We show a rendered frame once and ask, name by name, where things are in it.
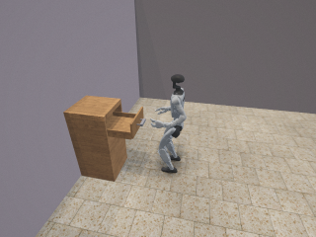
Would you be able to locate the robot left forearm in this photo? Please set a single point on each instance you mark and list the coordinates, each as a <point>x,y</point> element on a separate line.
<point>173,123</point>

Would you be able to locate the handle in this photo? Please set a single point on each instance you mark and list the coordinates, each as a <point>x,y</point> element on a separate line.
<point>143,120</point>

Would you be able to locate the cabinet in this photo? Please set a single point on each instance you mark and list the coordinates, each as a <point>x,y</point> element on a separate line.
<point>98,155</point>

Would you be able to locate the drawer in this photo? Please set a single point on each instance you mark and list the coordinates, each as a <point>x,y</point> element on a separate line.
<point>124,125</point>

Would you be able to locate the left robot hand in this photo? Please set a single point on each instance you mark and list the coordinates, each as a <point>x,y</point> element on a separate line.
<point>158,123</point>

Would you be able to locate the right robot hand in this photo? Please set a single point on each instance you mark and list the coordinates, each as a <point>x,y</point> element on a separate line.
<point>164,110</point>

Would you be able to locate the right robot shin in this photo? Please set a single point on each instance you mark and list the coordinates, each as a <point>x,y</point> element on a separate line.
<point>170,146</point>

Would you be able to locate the left robot foot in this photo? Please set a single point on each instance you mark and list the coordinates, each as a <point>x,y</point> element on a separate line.
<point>168,170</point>

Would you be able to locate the robot left upper arm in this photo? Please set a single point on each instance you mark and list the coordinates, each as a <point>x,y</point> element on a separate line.
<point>177,104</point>

